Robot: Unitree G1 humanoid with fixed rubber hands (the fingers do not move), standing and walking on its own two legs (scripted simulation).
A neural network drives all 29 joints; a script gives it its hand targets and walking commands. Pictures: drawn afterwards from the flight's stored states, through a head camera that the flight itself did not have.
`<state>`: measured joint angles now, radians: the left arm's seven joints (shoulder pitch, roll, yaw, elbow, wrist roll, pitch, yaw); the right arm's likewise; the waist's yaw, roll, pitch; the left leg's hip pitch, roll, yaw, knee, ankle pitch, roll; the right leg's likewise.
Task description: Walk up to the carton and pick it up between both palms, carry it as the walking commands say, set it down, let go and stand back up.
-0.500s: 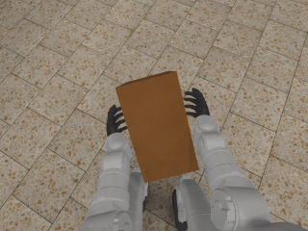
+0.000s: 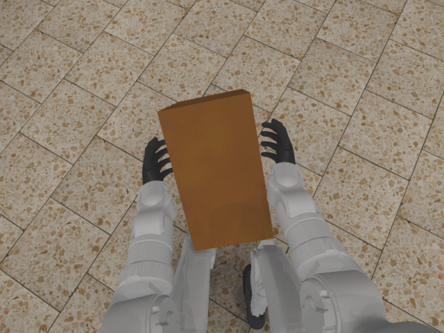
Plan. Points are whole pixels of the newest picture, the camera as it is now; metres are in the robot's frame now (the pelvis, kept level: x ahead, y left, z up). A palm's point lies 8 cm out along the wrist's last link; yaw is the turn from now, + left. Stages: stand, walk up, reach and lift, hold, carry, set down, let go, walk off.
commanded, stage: set down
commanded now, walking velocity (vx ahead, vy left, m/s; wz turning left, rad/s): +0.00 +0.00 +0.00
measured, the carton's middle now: (220, 162) +0.42 +0.06 -0.18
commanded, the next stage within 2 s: none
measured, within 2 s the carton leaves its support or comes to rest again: neither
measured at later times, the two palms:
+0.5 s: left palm (162, 172) +0.38 +0.19 -0.16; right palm (271, 168) +0.41 -0.05 -0.17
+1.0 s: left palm (165, 178) +0.39 +0.21 -0.25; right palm (258, 166) +0.44 -0.03 -0.26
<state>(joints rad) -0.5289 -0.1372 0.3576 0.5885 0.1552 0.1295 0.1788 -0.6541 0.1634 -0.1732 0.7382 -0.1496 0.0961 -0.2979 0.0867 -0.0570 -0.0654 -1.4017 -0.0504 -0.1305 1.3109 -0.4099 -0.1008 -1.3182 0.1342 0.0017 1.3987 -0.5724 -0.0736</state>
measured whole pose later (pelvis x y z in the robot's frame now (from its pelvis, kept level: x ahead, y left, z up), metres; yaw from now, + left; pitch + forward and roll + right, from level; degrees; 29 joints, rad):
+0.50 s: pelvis -0.03 +0.05 -0.08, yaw -3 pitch +35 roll -3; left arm -0.74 -0.17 0.34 0.57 0.11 0.15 0.29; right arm -0.87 0.01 -0.18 0.87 -0.06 0.15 -0.24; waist 0.07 -0.05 -0.05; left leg -1.76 -0.09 -0.09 1.59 -0.42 -0.03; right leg -1.65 0.13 0.04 1.65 -0.60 0.02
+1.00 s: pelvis -0.07 +0.04 -0.14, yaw -3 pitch +27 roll -2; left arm -1.04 -0.14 0.47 0.57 0.17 0.21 0.29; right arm -1.25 -0.11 -0.14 0.96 -0.05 0.26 -0.23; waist 0.13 0.02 0.31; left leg -1.87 -0.10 -0.11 1.81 -0.40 -0.07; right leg -1.77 0.16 0.00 1.90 -0.61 0.01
